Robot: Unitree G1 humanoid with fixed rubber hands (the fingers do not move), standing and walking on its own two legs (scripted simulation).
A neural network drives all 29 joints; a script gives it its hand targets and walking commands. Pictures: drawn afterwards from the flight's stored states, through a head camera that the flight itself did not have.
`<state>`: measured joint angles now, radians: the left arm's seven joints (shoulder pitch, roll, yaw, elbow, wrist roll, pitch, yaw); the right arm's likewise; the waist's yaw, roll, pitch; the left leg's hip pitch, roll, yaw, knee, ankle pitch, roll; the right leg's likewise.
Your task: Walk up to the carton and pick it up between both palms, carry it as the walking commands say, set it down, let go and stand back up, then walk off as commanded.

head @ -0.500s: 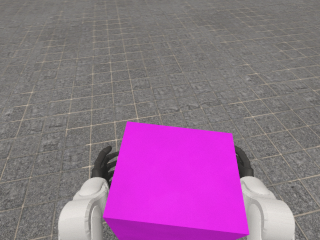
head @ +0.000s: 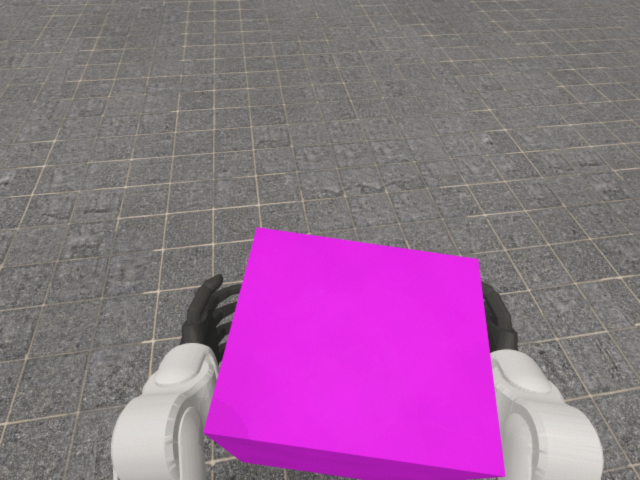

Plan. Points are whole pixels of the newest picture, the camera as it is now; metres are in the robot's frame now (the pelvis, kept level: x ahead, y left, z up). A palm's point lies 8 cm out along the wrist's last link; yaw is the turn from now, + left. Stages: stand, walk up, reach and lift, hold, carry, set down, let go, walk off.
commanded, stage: carry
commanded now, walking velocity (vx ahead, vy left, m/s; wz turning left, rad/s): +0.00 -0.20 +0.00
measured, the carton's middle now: (340, 378) +0.22 +0.01 +0.03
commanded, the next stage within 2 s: none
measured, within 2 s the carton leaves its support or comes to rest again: neither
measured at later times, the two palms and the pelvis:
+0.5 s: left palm (336, 429) +0.16 +0.02 +0.07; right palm out of the picture +0.17 -0.29 +0.08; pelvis -0.06 -0.14 -0.01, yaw -1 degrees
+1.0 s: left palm out of the picture +0.09 -0.12 +0.06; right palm out of the picture +0.10 -0.42 +0.07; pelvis -0.13 -0.27 -0.01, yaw -1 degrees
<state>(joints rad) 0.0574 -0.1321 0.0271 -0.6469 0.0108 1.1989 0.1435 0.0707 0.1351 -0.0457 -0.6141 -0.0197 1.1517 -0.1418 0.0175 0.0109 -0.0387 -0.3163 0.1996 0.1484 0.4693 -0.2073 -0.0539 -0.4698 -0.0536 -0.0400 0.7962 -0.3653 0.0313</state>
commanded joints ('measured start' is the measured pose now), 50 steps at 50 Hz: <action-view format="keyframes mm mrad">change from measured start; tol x32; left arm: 1 -377 -738 -682 -82 -261 -13 -106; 50 -501 -852 -724 -108 -295 -42 -134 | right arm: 1 -312 707 604 -113 239 16 123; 50 -418 814 617 -95 235 -20 143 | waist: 1 -31 290 -273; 6 -20 -309 -264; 15 -22 -183 -295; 18 -32 370 -256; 33 -16 -283 -239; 50 -17 164 -220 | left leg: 1 253 130 -62 -18 515 110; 7 -228 -99 -25 501 -439 -1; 15 39 -113 -27 19 -36 63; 18 185 389 -593 -207 365 265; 36 -208 -123 -44 545 -304 35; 43 59 -91 -51 -28 -10 60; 46 198 367 -543 -178 447 276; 50 129 208 -238 -134 328 160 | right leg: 1 86 52 -131 -256 20 1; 6 412 -288 213 -375 794 -141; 16 129 -113 9 -199 394 -122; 18 -143 52 -7 105 -203 -44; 31 315 -80 -3 -493 104 -36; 43 221 -138 52 -278 474 -146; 46 -125 39 20 94 -170 -48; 50 -85 -19 35 93 -41 -35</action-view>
